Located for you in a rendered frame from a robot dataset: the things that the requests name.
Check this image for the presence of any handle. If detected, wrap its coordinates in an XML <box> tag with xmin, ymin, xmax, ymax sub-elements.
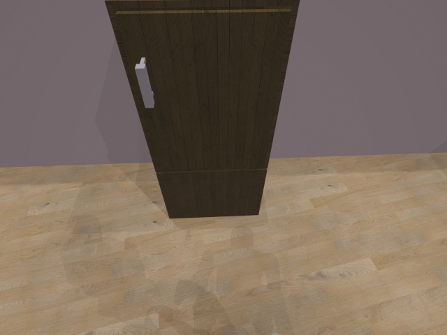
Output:
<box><xmin>135</xmin><ymin>57</ymin><xmax>154</xmax><ymax>108</ymax></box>

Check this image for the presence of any cupboard door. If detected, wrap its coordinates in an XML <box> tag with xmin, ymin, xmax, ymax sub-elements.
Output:
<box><xmin>115</xmin><ymin>9</ymin><xmax>291</xmax><ymax>172</ymax></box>

